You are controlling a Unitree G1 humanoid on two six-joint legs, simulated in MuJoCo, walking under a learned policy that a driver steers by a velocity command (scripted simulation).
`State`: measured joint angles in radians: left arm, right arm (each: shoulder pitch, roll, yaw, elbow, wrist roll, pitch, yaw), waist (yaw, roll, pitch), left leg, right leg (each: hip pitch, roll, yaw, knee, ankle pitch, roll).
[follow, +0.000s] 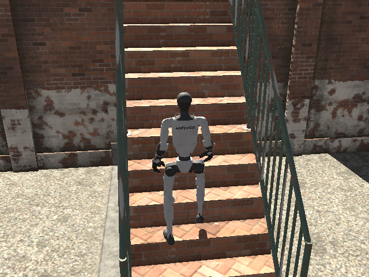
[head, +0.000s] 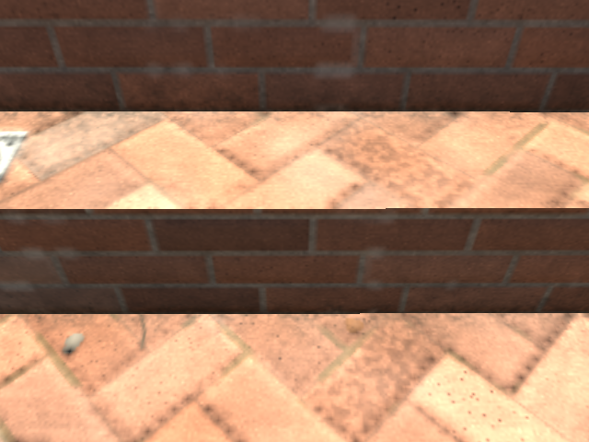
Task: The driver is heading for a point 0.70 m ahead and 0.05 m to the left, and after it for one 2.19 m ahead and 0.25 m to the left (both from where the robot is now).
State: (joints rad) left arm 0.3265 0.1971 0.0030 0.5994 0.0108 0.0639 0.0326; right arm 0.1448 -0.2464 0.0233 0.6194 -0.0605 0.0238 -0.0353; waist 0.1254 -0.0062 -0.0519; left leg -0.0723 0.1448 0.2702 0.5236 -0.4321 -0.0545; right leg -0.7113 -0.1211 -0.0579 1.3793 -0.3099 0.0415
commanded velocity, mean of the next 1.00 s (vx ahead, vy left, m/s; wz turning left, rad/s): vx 0.15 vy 0.00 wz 0.17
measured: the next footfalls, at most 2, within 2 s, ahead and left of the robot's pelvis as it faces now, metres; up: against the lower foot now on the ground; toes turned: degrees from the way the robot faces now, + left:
left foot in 0.92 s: -0.25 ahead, +0.15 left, -0.24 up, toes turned +6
right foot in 1.16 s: -0.06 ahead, -0.09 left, +0.01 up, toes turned -1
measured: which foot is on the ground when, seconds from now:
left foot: down 0.00-0.42, up 0.44-0.90, down 0.92-1.00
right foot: down 0.00-0.86, up 0.88-1.00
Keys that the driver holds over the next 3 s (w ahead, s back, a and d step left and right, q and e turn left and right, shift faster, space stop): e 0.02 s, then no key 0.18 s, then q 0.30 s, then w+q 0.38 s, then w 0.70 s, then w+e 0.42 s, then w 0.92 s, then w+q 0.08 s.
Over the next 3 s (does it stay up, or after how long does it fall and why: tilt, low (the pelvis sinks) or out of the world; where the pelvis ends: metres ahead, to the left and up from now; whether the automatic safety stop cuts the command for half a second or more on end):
stays up -0.02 -0.11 0.00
